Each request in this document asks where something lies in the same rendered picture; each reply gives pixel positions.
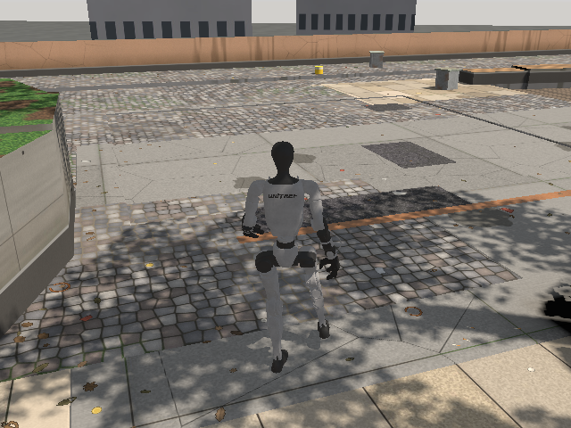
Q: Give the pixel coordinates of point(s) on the robot left hand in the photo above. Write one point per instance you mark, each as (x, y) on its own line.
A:
(256, 229)

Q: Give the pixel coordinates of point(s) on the robot right upper arm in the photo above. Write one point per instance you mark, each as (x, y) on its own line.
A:
(312, 189)

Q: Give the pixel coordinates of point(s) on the left robot foot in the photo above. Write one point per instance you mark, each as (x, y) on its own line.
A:
(277, 365)

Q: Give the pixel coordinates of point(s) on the robot left forearm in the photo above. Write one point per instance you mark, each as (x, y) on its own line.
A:
(246, 229)

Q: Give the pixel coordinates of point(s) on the robot left upper arm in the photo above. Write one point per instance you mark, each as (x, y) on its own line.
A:
(252, 200)

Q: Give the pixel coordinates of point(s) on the left robot thigh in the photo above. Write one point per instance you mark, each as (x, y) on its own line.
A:
(269, 277)

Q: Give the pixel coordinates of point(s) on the robot right hand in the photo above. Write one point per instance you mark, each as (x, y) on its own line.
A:
(335, 265)

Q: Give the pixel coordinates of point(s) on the robot right forearm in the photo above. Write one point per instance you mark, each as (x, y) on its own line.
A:
(326, 241)

